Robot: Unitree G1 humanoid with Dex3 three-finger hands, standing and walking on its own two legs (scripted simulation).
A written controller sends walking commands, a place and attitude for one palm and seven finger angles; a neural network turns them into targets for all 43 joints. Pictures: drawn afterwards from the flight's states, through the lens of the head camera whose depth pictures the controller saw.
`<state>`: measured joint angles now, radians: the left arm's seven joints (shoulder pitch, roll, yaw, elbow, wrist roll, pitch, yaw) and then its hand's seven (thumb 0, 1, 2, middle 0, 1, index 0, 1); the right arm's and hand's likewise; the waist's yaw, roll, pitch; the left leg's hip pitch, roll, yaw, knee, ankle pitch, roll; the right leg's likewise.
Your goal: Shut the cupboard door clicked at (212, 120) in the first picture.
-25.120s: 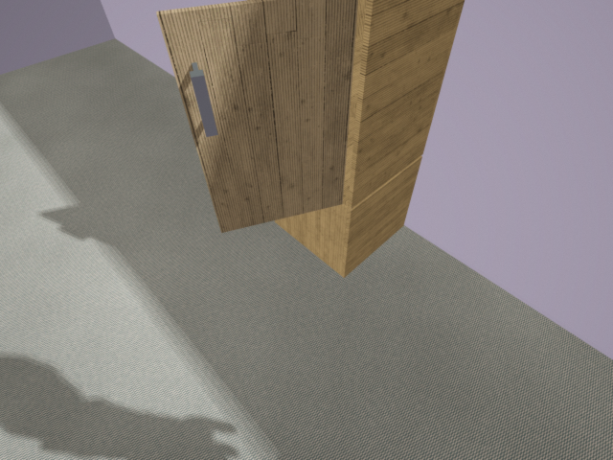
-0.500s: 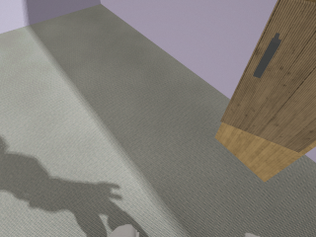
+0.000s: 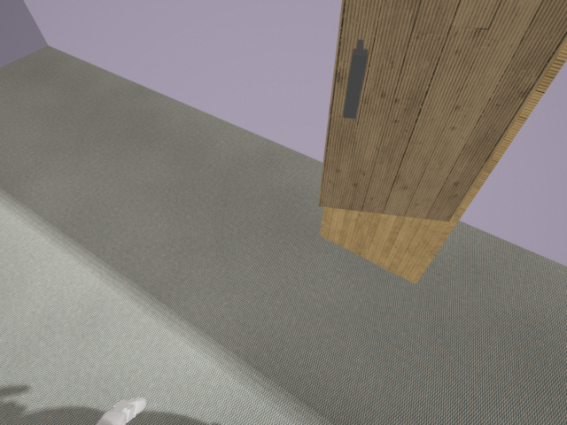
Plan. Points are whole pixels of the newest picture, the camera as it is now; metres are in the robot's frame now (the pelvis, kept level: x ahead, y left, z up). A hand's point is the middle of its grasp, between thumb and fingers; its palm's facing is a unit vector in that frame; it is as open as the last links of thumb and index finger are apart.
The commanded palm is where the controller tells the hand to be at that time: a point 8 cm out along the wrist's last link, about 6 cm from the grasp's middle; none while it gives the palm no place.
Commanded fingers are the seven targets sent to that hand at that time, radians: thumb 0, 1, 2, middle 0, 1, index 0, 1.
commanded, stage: turn to face it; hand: left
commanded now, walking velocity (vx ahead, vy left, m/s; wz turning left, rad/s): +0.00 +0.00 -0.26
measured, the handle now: (354, 79) +0.70 -0.11 +0.10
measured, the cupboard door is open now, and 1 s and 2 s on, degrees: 24 24 24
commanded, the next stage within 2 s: take the last steps up to it in 0.12 s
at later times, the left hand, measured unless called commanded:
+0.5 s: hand out of the picture +0.14 +0.18 -0.15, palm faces -0.16 -0.97 -0.16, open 7.4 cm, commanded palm none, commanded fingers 0.00 0.90 0.90 -0.20 -0.30 -0.20 -0.30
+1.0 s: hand (261, 361) +0.25 +0.06 -0.18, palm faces -0.21 -0.97 -0.14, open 7.3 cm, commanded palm none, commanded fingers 0.00 0.90 0.90 -0.20 -0.30 -0.20 -0.30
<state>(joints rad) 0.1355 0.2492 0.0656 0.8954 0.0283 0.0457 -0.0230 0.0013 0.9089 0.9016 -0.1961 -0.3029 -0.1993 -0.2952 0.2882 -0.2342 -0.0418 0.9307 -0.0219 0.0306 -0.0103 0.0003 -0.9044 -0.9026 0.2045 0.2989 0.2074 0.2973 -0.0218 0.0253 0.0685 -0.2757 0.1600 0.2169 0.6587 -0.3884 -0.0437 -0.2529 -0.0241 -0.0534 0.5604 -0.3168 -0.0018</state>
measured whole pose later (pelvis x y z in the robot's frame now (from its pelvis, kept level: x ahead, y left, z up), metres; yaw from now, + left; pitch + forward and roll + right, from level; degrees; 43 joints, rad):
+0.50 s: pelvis +0.05 +0.00 +0.02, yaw -10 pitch +1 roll -1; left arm 0.21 0.23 0.08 0.98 0.03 0.06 -0.05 0.00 0.91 0.90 -0.20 -0.30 -0.20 -0.30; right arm 0.37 -0.16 -0.01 0.98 -0.04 -0.03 -0.02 0.00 -0.91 -0.90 0.20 0.30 0.21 0.30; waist -0.03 -0.03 0.02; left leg -0.18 0.10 0.12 0.42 -0.26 -0.02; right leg -0.47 -0.02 -0.03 1.00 -0.34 0.01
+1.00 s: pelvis +0.19 -0.11 +0.00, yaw -13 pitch +0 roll -3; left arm 0.26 0.18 0.05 1.07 0.03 0.00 0.00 0.00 0.92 0.90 -0.20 -0.30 -0.20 -0.30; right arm 0.19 -0.19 -0.04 0.96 -0.03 -0.03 -0.01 0.00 -0.91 -0.90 0.20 0.30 0.20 0.30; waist -0.02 -0.01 0.05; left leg -0.41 0.08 0.13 0.65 -0.26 -0.01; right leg -0.12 0.05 -0.11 0.47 -0.34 -0.04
